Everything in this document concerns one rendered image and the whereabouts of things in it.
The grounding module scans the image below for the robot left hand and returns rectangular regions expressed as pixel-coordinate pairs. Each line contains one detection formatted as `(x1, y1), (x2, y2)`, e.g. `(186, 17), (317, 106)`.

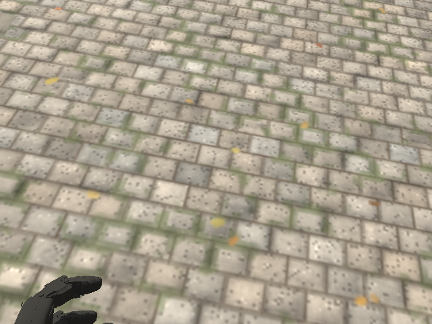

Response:
(14, 275), (113, 324)

